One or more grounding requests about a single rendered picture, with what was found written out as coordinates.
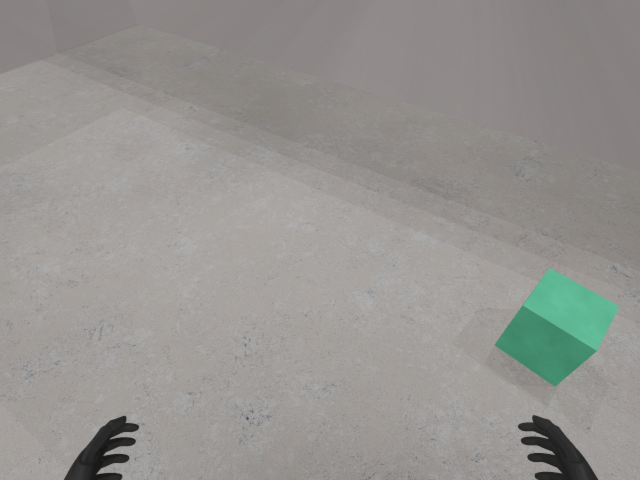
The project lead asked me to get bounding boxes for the carton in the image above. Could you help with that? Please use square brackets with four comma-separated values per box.
[495, 268, 619, 386]

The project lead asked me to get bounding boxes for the robot right hand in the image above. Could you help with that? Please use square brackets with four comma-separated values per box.
[518, 415, 598, 480]

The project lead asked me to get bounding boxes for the robot left hand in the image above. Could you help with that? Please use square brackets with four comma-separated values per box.
[64, 416, 139, 480]

